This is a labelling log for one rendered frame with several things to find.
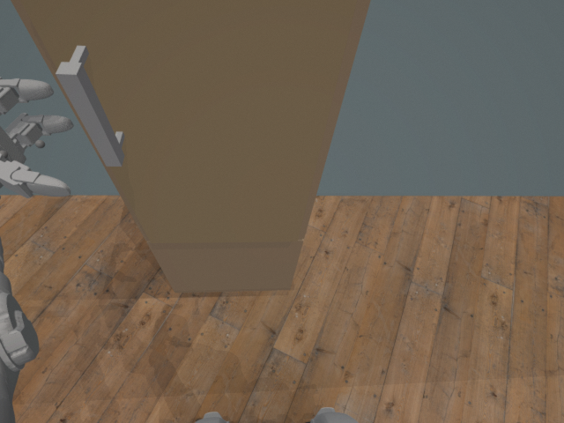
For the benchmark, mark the robot left hand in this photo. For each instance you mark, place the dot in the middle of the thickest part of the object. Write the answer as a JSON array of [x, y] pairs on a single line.
[[23, 132]]

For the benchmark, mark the right robot shin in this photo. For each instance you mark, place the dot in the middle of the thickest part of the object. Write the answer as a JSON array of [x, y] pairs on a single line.
[[325, 409]]

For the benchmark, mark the cupboard door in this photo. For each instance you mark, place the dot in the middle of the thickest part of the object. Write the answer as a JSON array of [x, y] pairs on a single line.
[[223, 105]]

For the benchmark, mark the left robot upper arm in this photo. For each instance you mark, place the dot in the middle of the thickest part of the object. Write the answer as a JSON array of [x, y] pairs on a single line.
[[19, 344]]

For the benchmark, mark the robot shin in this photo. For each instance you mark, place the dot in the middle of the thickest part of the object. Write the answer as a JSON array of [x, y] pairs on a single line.
[[325, 409], [212, 414]]

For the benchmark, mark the left robot shin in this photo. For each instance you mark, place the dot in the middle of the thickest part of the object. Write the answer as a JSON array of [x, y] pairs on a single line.
[[212, 414]]

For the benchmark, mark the handle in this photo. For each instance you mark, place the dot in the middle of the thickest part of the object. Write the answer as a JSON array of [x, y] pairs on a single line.
[[79, 89]]

